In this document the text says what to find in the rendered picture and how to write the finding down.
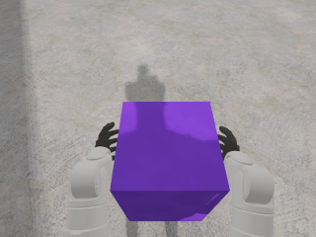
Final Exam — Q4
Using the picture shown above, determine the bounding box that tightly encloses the robot left forearm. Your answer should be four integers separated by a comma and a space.
61, 146, 114, 237

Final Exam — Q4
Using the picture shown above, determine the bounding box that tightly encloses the robot left hand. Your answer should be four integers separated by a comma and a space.
95, 122, 119, 161

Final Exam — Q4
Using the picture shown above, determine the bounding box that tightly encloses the robot right forearm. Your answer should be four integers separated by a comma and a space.
223, 151, 277, 237

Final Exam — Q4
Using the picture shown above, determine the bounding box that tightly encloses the robot right hand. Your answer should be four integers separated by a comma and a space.
217, 125, 240, 161

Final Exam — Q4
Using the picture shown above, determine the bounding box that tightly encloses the carton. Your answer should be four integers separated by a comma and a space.
110, 102, 230, 221

